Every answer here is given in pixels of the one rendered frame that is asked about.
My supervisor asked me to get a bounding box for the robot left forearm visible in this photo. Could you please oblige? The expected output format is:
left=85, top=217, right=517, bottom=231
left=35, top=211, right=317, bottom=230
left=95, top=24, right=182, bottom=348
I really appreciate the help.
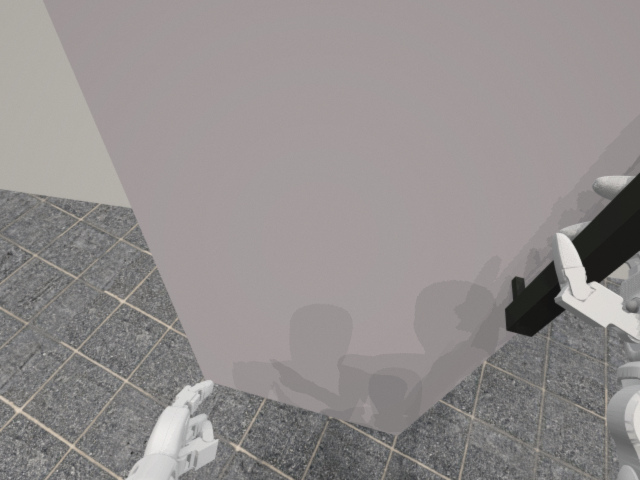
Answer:
left=125, top=454, right=179, bottom=480

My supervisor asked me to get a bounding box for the fridge door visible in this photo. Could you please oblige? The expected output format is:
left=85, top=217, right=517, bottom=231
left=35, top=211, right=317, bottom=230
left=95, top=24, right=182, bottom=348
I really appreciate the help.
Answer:
left=43, top=0, right=640, bottom=436

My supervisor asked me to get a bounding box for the robot left hand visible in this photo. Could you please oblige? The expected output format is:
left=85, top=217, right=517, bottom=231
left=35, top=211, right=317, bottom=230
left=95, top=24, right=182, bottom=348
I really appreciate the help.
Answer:
left=144, top=380, right=219, bottom=476

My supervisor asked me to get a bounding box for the handle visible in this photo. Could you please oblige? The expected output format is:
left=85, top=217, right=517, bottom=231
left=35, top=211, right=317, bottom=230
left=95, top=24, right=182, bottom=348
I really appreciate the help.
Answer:
left=505, top=173, right=640, bottom=337

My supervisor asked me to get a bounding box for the robot right hand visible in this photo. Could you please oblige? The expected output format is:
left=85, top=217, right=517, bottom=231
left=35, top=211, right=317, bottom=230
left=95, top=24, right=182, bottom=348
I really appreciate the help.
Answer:
left=552, top=176, right=640, bottom=362

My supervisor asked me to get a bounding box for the robot right forearm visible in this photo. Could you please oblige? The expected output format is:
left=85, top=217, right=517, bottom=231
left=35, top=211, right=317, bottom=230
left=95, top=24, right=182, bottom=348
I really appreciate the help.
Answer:
left=606, top=361, right=640, bottom=480

